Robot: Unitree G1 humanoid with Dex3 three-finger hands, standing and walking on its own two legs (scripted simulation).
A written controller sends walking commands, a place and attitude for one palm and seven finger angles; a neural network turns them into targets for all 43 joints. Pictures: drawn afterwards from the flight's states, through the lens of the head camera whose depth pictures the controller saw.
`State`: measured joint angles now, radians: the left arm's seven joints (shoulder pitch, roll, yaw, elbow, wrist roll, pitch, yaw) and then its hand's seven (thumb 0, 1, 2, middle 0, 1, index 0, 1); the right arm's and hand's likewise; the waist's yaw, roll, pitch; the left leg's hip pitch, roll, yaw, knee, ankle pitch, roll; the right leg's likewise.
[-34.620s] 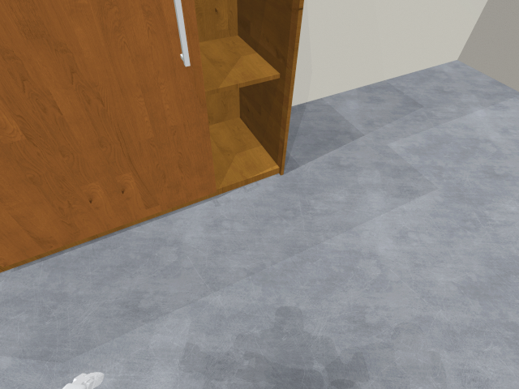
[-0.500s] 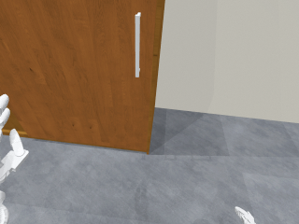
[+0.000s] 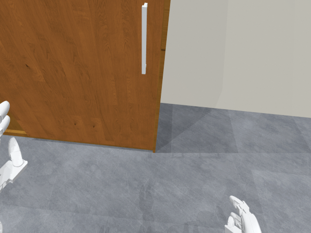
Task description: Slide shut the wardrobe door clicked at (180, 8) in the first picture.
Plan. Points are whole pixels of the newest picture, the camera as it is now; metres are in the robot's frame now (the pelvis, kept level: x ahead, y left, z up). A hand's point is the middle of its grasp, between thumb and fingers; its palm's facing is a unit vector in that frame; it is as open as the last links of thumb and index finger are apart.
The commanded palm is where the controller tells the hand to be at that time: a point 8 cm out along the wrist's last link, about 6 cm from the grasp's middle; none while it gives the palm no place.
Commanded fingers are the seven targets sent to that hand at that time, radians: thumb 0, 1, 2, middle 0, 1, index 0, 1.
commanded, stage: stop stepping back and stand still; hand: left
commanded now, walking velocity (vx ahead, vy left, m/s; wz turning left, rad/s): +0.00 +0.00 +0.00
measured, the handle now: (144, 41) +0.77 +0.11 +0.12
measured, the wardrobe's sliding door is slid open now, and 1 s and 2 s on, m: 0.00 0.00 0.00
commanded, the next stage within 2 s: let the arm hang, fingers relaxed in 0.30 s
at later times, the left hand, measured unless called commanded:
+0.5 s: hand (42, 193) +0.19 +0.28 +0.03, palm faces +0.23 -0.86 -0.46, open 7.4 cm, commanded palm none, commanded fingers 0.00 0.90 0.90 -0.20 -0.30 -0.20 -0.30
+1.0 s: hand out of the picture -0.03 +0.24 -0.17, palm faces +0.02 -0.96 -0.30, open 7.3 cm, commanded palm none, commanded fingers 0.00 0.90 0.90 -0.20 -0.30 -0.20 -0.30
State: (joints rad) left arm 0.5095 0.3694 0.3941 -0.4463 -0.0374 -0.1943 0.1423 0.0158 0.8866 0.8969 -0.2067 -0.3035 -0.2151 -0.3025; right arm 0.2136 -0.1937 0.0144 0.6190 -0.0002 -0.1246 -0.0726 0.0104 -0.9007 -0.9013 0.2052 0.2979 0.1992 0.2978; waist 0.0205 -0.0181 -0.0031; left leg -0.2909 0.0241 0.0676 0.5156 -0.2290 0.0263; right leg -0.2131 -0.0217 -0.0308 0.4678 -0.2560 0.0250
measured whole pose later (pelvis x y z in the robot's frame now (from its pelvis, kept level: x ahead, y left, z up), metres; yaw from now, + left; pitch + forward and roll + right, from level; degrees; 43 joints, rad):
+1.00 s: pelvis -0.02 +0.00 +0.00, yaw +2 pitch +0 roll -1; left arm 0.26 0.32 0.02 1.10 0.02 0.02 -0.01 0.01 0.91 0.90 -0.20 -0.30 -0.21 -0.30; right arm 0.24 -0.30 -0.02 1.07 -0.02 0.02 0.00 0.01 -0.90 -0.90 0.20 0.30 0.20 0.30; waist 0.01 0.00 0.06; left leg -0.30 0.01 0.03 0.48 -0.17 0.03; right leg -0.21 -0.03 -0.07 0.43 -0.22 0.01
